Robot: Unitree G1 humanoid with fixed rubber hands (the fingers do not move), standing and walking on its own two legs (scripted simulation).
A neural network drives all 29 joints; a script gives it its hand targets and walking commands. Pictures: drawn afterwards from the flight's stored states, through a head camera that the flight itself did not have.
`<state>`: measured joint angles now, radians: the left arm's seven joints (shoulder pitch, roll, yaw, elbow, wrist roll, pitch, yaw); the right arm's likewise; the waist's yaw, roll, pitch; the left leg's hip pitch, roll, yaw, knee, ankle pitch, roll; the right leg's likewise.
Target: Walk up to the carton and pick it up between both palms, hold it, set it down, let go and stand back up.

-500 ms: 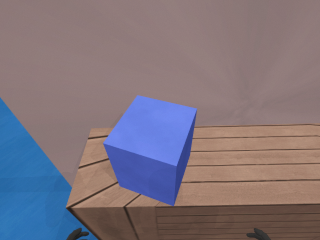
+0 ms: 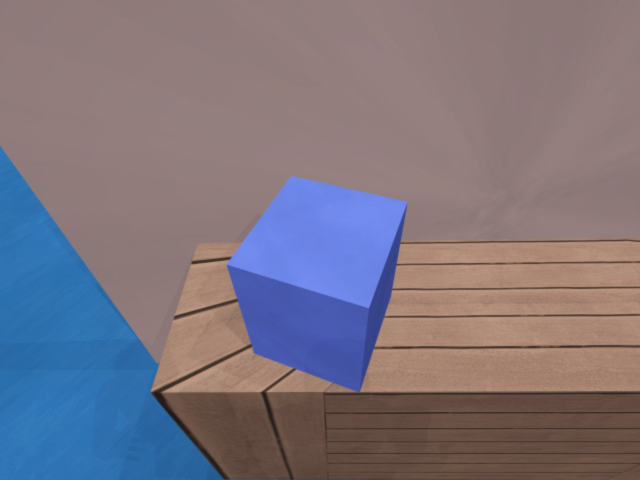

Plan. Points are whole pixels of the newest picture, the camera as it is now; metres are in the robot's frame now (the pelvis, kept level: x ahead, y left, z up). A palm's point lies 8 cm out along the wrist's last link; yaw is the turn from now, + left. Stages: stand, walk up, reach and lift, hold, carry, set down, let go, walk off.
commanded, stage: stand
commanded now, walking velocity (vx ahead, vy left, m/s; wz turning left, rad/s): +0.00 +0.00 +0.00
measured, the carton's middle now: (325, 283) +0.44 +0.01 -0.04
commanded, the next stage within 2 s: none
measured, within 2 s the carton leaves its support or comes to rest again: neither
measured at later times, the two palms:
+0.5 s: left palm out of the picture +0.04 +0.24 -0.10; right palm out of the picture +0.05 -0.27 -0.13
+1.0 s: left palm out of the picture +0.04 +0.24 -0.11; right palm out of the picture +0.04 -0.27 -0.13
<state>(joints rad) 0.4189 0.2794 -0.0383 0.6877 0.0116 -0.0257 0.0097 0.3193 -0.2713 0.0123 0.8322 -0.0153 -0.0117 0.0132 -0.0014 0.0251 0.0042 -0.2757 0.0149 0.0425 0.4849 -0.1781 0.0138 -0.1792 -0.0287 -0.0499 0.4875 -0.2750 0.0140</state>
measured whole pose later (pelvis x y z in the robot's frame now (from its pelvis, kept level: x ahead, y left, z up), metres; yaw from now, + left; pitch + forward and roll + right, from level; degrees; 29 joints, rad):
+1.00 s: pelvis +0.01 -0.02 +0.00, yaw +1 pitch -1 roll +0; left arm 0.41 0.26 -0.03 0.79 0.00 -0.01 0.02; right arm 0.33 -0.26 0.03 0.90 -0.01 0.00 -0.01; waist 0.00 0.04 0.01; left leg -0.25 0.04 0.02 0.46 -0.19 -0.02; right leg -0.15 0.00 -0.07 0.46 -0.29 -0.02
